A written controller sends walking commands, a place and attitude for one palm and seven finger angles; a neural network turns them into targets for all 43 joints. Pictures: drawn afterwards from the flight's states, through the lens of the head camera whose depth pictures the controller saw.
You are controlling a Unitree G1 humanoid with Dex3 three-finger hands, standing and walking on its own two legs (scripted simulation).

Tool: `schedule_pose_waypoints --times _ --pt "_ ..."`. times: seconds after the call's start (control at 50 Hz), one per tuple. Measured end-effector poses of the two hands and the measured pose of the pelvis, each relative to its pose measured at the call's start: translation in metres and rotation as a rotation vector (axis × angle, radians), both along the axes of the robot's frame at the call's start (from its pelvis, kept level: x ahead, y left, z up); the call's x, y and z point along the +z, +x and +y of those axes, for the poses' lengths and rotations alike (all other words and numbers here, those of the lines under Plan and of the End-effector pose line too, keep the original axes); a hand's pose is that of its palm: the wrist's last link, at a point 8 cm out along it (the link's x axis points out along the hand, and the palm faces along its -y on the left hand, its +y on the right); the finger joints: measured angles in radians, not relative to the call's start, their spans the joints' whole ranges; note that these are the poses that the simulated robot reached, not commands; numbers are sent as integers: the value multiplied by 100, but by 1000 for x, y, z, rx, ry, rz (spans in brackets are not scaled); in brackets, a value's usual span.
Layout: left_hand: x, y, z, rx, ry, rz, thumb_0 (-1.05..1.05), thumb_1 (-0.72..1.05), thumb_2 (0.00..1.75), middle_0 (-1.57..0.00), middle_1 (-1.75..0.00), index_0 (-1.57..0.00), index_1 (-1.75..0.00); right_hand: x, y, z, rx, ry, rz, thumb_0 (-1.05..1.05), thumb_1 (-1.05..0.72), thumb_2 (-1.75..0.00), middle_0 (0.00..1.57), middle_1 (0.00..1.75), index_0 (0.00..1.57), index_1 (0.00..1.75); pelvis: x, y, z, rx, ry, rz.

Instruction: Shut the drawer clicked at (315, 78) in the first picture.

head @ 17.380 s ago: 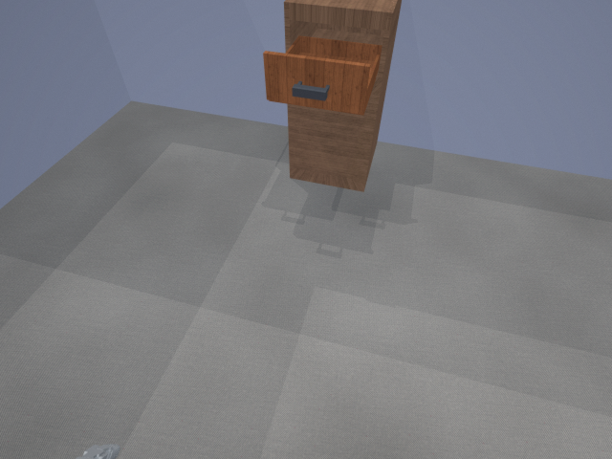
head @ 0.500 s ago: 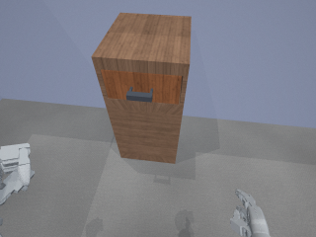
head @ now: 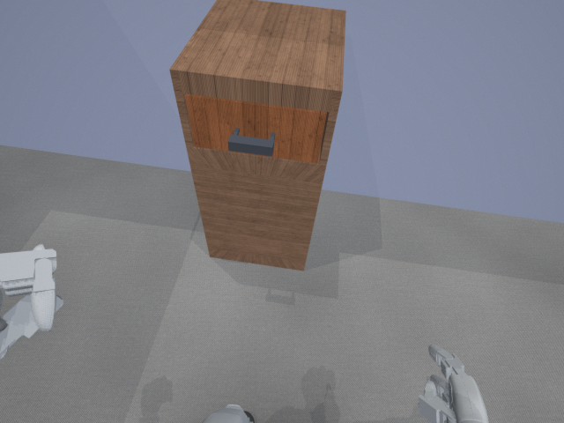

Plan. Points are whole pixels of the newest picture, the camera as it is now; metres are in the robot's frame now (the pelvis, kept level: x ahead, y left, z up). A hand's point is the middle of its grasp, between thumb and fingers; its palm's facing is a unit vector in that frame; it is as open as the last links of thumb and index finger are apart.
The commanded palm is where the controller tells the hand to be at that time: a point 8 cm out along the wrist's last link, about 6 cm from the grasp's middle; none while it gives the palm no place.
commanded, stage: step back with the hand held close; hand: left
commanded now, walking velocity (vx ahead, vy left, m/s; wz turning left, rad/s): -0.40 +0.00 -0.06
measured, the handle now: (253, 139) +0.75 +0.10 -0.08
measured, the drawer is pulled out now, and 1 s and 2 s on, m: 0.00 0.00 0.00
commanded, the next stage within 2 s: stop stepping back and stand still in 0.24 s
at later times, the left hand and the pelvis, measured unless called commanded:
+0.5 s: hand out of the picture +0.13 +0.24 +0.18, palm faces +0.28 -0.86 -0.43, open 3.3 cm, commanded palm +0.04 +0.29 +0.19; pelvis -0.09 +0.01 +0.00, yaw -1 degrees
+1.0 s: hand out of the picture +0.07 +0.24 +0.18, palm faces +0.25 -0.84 -0.48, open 3.3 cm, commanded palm +0.02 +0.29 +0.19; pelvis -0.14 +0.02 +0.01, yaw -6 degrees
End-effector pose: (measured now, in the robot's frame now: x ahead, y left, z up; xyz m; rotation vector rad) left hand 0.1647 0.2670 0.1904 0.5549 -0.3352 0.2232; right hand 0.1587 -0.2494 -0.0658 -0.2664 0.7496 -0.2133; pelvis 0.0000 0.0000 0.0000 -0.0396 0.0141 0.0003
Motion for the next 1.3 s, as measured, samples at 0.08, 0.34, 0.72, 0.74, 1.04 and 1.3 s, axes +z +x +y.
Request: schedule_pose_waypoints --times 0.08,0.34,0.72,0.74,1.04,1.3 --pt "1 -14 15 3 22 -30 2 88 90 -141 -160 -141 -160 5 -10 8 -1 -26 -24 1 -90 -90 20 30 20 30 -2 -13 9 1 -19 -10" --pt "0 -71 18 51 -37 -73 2 89 90 -141 -160 -141 -160 -4 -43 40 116 30 -31 1 -90 -90 21 30 20 30 -3 -62 8 -45 -15 38" --pt "-8 -118 48 80 -97 -41 2 88 90 -141 -160 -141 -160 1 -158 24 -40 -60 29 1 -90 -90 20 30 20 30 1 -114 34 -57 13 -2" --pt "-11 -114 51 90 -114 -35 2 88 90 -141 -160 -141 -160 2 -161 27 -42 -55 26 1 -90 -90 20 30 20 30 2 -118 35 -61 23 -11" --pt "6 -130 20 10 -29 32 2 88 90 -141 -160 -141 -160 -6 -186 35 -46 61 38 1 -90 -90 21 30 20 30 9 -137 22 -90 39 -13" --pt "-225 -124 34 192 -321 910 1 90 90 -132 -152 -132 -152 -44 -177 29 4 78 182 1 -90 -90 20 29 20 30 -4 -132 37 -23 42 -21"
